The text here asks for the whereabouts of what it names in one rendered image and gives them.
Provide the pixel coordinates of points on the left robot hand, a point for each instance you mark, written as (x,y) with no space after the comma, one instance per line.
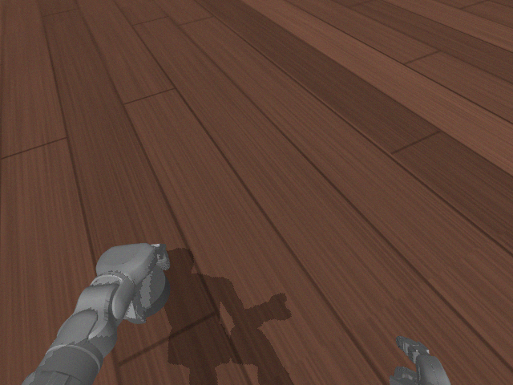
(135,261)

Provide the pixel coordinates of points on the tin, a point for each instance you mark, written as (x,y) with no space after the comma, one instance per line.
(153,291)

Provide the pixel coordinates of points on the right robot hand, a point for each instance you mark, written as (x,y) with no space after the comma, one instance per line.
(429,369)

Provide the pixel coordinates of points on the left robot arm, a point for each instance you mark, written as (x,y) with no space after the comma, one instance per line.
(76,356)

